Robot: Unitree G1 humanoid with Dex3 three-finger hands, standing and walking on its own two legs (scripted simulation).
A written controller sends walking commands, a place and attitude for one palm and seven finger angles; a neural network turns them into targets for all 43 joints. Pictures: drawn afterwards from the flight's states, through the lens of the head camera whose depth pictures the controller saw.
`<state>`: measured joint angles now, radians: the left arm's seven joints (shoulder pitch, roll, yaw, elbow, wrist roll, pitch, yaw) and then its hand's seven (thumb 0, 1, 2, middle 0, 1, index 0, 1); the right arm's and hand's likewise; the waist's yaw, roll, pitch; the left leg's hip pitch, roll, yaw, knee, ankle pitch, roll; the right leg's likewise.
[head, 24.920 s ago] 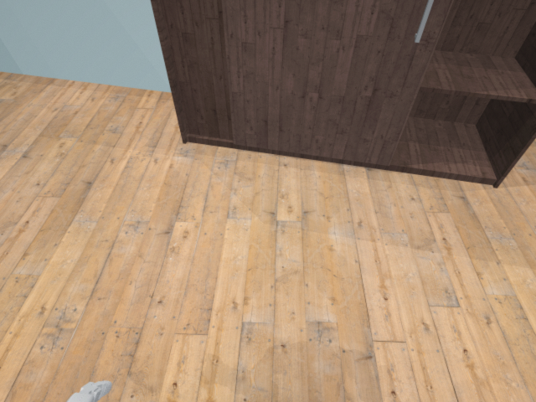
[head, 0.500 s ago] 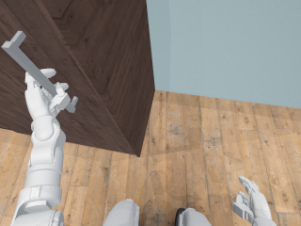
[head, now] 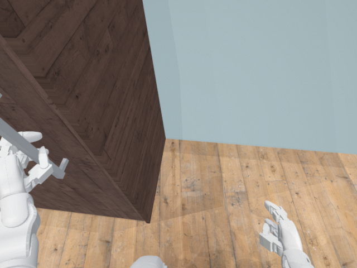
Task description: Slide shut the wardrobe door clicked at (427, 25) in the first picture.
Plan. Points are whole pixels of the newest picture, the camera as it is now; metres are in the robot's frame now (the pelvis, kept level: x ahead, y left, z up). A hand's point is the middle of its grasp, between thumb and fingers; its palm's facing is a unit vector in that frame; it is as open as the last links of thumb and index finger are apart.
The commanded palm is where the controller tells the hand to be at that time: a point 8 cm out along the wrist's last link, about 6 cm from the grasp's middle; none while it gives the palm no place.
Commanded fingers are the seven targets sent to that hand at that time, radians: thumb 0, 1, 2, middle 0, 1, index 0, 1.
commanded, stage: stop walking and hold the door there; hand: left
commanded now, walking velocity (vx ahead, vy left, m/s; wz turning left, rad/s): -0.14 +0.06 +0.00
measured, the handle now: (33, 143) +0.31 +0.35 +0.09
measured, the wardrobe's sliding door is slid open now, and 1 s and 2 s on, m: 0.00 0.00 0.00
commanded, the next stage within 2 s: none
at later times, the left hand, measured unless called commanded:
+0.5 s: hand (43, 166) +0.27 +0.32 +0.07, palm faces +0.47 -0.82 -0.33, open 5.7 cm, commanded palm +0.23 +0.34 +0.07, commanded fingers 0.00 0.90 0.90 -0.45 -1.40 -0.45 -1.40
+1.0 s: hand (43, 167) +0.27 +0.32 +0.07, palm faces +0.45 -0.84 -0.31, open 5.5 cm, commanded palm +0.23 +0.33 +0.07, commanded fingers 0.00 0.90 0.90 -0.45 -1.40 -0.45 -1.40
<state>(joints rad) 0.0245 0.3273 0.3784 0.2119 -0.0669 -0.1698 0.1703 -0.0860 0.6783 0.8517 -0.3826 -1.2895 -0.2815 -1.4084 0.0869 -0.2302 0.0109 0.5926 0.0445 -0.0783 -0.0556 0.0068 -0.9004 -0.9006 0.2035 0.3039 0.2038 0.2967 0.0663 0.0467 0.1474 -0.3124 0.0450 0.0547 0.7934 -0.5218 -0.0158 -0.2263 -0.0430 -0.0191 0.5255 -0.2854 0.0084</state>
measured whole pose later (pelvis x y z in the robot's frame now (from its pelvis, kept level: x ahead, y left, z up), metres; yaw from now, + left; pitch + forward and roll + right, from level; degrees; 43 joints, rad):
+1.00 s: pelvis -0.02 +0.04 +0.01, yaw -6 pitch -1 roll +0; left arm 0.06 0.33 0.32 0.36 -0.04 -0.18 0.18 -0.08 0.69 0.83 -0.34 -1.35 -0.39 -1.40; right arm 0.23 -0.23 0.01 0.69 0.03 -0.07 -0.08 0.01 -0.90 -0.90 0.20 0.30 0.20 0.30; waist 0.05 0.03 -0.02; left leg -0.19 -0.02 0.06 0.41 -0.21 0.05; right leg -0.22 -0.01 -0.01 0.39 -0.15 0.01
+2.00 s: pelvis -0.13 +0.20 +0.00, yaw -3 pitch -2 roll -2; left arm -0.35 0.20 0.02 0.39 -0.09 0.02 0.17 -0.01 0.79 0.82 -0.20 -1.29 -0.30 -1.39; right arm 0.20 -0.25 0.00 0.68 0.01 -0.04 -0.06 0.01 -0.90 -0.90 0.20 0.30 0.20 0.30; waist -0.01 0.03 0.08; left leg -0.29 -0.12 0.15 0.33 -0.04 0.00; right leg -0.16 0.03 0.00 0.71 -0.53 -0.06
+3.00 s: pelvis -0.13 +0.20 +0.00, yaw -3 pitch +2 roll +0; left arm -0.42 0.20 0.06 0.56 -0.05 -0.08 0.05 0.00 0.70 0.82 -0.35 -1.26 -0.31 -1.40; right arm 0.19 -0.21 -0.01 0.68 0.04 -0.09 -0.04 0.01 -0.90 -0.90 0.20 0.30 0.20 0.30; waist 0.00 -0.02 0.02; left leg -0.26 0.02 0.03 0.48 -0.24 -0.01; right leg -0.28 0.02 -0.03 0.55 -0.25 -0.03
